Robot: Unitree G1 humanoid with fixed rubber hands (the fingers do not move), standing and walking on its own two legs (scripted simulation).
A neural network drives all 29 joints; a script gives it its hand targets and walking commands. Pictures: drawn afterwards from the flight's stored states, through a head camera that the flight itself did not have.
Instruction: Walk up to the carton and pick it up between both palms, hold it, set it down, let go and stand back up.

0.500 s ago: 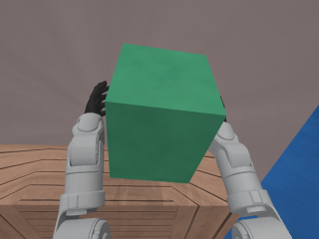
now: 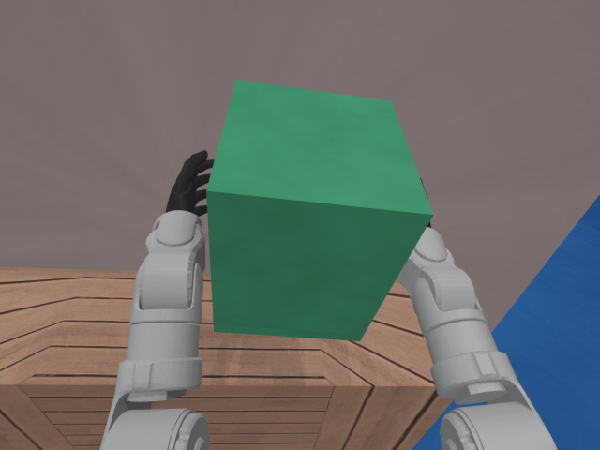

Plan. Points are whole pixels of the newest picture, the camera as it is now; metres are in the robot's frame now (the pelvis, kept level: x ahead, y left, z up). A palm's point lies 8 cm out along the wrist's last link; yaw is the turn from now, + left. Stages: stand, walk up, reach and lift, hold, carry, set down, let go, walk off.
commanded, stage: hold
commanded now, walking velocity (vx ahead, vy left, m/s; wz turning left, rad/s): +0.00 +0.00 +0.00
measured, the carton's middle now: (301, 217) +0.37 +0.00 +0.17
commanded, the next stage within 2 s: none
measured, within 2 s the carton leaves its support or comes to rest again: neither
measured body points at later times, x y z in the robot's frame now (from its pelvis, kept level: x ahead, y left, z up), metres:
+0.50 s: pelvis +0.01 -0.01 +0.00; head -0.04 +0.02 +0.45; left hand +0.37 +0.14 +0.18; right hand +0.37 -0.15 +0.18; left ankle +0.05 +0.14 -0.75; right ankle -0.02 -0.13 -0.75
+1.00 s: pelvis +0.00 -0.01 +0.00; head -0.05 +0.03 +0.45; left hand +0.37 +0.15 +0.19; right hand +0.37 -0.15 +0.18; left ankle +0.05 +0.14 -0.75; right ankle -0.02 -0.13 -0.75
